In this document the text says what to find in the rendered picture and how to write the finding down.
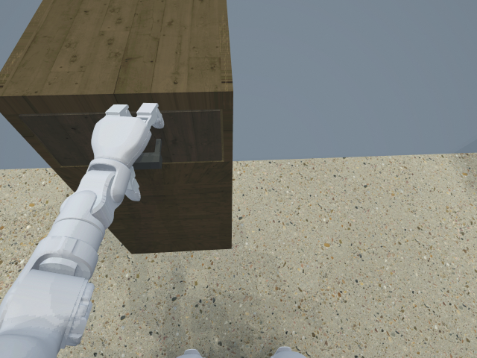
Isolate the robot left shin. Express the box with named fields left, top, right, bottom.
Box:
left=184, top=349, right=200, bottom=355

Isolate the handle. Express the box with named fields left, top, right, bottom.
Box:
left=133, top=139, right=162, bottom=170

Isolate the left robot forearm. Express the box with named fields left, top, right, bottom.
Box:
left=0, top=158, right=131, bottom=329

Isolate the cabinet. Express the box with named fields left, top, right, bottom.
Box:
left=0, top=0, right=233, bottom=254

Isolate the drawer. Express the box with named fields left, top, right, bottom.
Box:
left=19, top=109, right=222, bottom=166

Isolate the robot left hand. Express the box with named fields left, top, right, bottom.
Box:
left=91, top=103, right=164, bottom=201

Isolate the robot shin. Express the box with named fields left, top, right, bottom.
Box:
left=184, top=349, right=200, bottom=355
left=274, top=347, right=291, bottom=355

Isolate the left robot upper arm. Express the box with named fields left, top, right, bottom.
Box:
left=0, top=269, right=95, bottom=358

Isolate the robot right shin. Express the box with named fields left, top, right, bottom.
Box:
left=274, top=347, right=291, bottom=355

